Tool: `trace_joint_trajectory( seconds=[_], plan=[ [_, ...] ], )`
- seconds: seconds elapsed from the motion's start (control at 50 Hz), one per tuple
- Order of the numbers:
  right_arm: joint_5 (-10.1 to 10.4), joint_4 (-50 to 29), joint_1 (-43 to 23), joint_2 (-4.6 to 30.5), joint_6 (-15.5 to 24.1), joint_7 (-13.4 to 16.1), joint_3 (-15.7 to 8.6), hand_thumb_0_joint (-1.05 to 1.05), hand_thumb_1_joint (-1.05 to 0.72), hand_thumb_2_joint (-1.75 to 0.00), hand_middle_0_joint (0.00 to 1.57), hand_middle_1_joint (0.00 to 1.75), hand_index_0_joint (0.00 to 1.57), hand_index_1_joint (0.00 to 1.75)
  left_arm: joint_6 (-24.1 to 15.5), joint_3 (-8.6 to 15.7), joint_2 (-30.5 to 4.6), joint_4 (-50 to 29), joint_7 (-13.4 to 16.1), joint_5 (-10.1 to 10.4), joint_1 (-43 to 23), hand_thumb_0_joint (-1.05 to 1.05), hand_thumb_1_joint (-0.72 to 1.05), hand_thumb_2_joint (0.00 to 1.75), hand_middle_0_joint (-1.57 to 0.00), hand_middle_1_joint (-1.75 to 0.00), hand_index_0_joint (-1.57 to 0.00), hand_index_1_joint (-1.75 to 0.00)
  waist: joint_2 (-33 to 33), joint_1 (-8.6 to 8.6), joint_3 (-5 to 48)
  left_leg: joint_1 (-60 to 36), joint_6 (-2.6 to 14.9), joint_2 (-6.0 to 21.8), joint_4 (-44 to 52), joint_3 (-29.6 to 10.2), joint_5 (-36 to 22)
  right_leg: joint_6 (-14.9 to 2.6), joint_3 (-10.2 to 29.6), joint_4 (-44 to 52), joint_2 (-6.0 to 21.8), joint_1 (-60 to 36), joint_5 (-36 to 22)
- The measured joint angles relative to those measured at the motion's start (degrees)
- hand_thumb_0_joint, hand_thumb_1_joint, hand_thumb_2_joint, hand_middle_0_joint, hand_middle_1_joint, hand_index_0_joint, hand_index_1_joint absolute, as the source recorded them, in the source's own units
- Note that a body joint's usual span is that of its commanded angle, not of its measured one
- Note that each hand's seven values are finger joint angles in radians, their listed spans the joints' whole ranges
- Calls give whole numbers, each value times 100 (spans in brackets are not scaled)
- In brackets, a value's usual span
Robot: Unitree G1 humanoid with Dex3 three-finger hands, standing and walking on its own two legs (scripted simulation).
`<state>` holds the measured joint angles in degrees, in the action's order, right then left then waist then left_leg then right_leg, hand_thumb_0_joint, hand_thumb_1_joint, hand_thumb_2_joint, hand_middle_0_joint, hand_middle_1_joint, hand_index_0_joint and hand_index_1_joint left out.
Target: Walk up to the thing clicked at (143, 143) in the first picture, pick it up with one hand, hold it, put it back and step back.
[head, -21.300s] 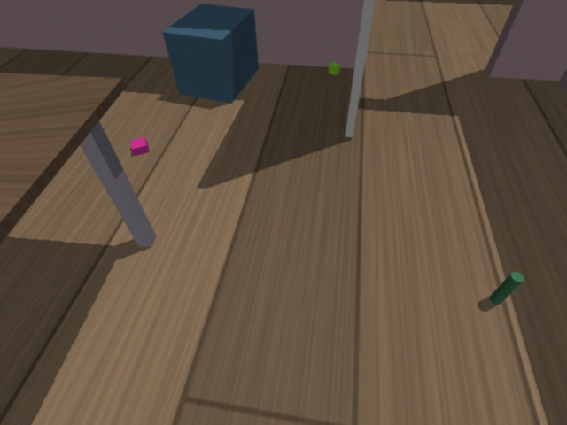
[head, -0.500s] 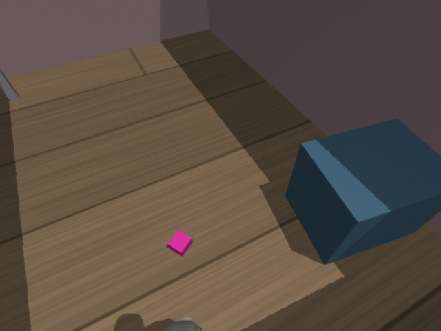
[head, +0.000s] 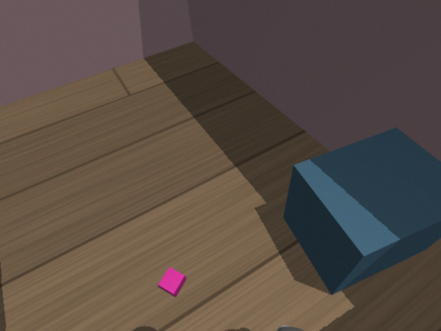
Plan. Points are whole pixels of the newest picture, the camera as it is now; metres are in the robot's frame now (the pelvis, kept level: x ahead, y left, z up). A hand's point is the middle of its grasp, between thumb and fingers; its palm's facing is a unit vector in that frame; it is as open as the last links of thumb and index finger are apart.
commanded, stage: walk up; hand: left
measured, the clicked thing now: (172, 281) +0.44 +0.29 -0.73
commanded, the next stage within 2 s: stand in 1.52 s
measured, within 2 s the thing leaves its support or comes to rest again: neither
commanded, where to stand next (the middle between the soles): +0.13 +0.03 m, yaw +0 degrees
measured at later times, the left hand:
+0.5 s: hand out of the picture +0.13 +0.28 -0.14, palm faces -0.02 -0.93 -0.36, open 7.4 cm
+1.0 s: hand out of the picture +0.13 +0.29 -0.12, palm faces +0.01 -0.93 -0.37, open 7.4 cm
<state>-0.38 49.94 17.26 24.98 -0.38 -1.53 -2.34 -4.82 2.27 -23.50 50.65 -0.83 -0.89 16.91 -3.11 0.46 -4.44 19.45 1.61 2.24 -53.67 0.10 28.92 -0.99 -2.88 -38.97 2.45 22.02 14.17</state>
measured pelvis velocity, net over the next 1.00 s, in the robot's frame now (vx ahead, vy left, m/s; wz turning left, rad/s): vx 0.06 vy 0.03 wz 0.02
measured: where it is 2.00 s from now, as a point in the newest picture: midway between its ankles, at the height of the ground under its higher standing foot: outside the picture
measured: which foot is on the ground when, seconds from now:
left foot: up 0.00-0.22, down 0.24-1.00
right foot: down 0.00-1.00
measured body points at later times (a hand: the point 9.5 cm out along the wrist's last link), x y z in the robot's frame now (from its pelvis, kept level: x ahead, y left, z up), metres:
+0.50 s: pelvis +0.04 +0.03 +0.01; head +0.06 +0.03 +0.46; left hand +0.13 +0.33 -0.12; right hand +0.14 -0.28 -0.11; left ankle +0.07 +0.16 -0.72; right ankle +0.07 -0.11 -0.72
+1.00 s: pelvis +0.06 +0.03 +0.03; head +0.07 +0.02 +0.48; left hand +0.13 +0.34 -0.10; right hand +0.17 -0.27 -0.11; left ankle +0.07 +0.16 -0.72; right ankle +0.07 -0.11 -0.72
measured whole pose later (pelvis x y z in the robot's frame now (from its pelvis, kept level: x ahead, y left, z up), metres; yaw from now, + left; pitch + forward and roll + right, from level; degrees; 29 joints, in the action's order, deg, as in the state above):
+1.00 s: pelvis +0.06 +0.03 +0.03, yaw +1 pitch -2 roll +0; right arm 0.1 66.1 2.3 21.0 -0.4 -1.3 -0.3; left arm -1.3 -0.5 -20.5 66.8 0.0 -0.2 3.8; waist -1.1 1.0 -3.3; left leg 8.4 -0.7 1.1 -20.6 0.7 10.2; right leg 2.5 -2.7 -20.1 3.8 8.1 9.9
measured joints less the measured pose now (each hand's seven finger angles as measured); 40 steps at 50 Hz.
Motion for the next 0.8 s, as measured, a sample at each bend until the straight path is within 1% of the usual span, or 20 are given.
trace_joint_trajectory(
  seconds=[0.04, 0.08, 0.18, 0.22, 0.24, 0.26, 0.28, 0.32, 0.34, 0.38, 0.46, 0.58, 0.8],
  plan=[
    [25, 53, -108, 2, -19, 30, 8, 1, -91, -90, 20, 30, 20, 30, 8, -72, 79, -53, 39, 16, -60, 0, 90, 90, -21, -30, -21, -30, -85, 46, -70, 299, 2, -89, -356, -65, -50, -15, -13, 151, 1, -110, -15],
    [14, 81, -197, -15, -7, 28, 9, 1, -91, -90, 20, 30, 20, 30, 18, -126, 117, -90, 68, 7, -98, 0, 90, 90, -21, -30, -21, -30, -123, 74, -113, 482, -19, -78, -281, -57, -198, -16, -22, 281, 8, -191, -38],
    [-13, 202, -399, -113, -41, 10, 12, 0, -91, -90, 20, 30, 20, 30, 94, -168, 87, -82, 119, -23, -231, 0, 90, 90, -21, -30, -21, -30, -31, 116, -148, 413, -60, 24, 758, -1, -551, 23, -10, 172, 57, -177, 112],
    [-16, 272, -462, -137, -25, 13, 9, 0, -91, -90, 20, 30, 20, 30, 163, -186, 51, -44, 130, 8, -323, 0, 90, 90, -21, -30, -21, -30, 53, 100, -139, 195, -39, 10, 1287, 48, -952, 66, 1, -76, 112, -83, 273],
    [-28, 305, -485, -136, 0, 22, 1, 0, -91, -90, 21, 30, 20, 30, 201, -197, 41, -19, 136, 30, -372, 0, 90, 90, -21, -30, -21, -30, 85, 74, -120, 85, -75, -11, 1537, 44, -1224, 100, -2, -235, 142, -17, 372],
    [-48, 357, -531, -167, 21, 41, -11, 0, -91, -90, 21, 30, 20, 30, 244, -198, 30, 30, 146, 52, -454, 0, 90, 90, -21, -30, -21, -30, 182, 58, -140, 68, -187, -73, 1539, 68, -1278, 136, 34, -368, 215, 24, 453],
    [-49, 399, -571, -186, 29, 47, -1, 0, -91, -90, 21, 30, 20, 30, 288, -202, 43, 83, 159, 89, -529, 0, 90, 90, -21, -30, -21, -30, 237, 65, -147, 74, -251, -91, 1477, 94, -1226, 137, 70, -414, 232, 29, 496],
    [-19, 492, -662, -210, 21, 33, 45, 0, -91, -90, 21, 30, 20, 30, 323, -218, 87, 222, 169, 110, -647, 0, 90, 90, -21, -30, -21, -30, 231, 45, -142, 70, -284, -30, 1368, 59, -1110, 121, 99, -314, 118, -74, 488],
    [-5, 545, -707, -231, 9, 29, 76, 0, -91, -90, 21, 30, 20, 30, 320, -226, 105, 296, 166, 102, -690, 0, 90, 90, -21, -30, -21, -30, 230, 32, -123, 51, -298, 0, 1359, 31, -1084, 164, 83, -214, 79, -147, 422],
    [28, 648, -803, -283, -15, 24, 135, 0, -91, -90, 21, 30, 20, 30, 289, -245, 136, 441, 148, 82, -750, 0, 90, 90, -21, -30, -21, -30, 259, 13, -59, -2, -314, 25, 1438, 3, -1094, 194, 50, -43, 51, -252, 373],
    [50, 815, -982, -321, 30, 14, 207, 0, -90, -90, 21, 30, 20, 30, 287, -315, 202, 704, 117, 90, -892, 0, 90, 90, -21, -30, -21, -30, 315, -3, 6, -162, -282, -13, 1695, 33, -1185, 234, 65, 233, 83, -418, 274],
    [53, 1097, -1223, -386, 45, 17, 263, 0, -90, -90, 21, 30, 20, 30, 312, -336, 221, 1018, 97, 122, -1133, 0, 90, 90, -21, -30, -21, -30, 319, 34, 29, -398, -247, -20, 2082, 42, -1341, 284, 51, 734, 77, -709, 50],
    [52, 1469, -1475, -426, 36, 17, 257, 0, -90, -90, 21, 30, 20, 30, 331, -320, 215, 1471, 78, 110, -1265, 0, 90, 90, -21, -30, -21, -30, 250, 74, 62, -848, -238, -80, 2920, 59, -1710, 324, 27, 1530, 115, -1147, -288]
  ],
)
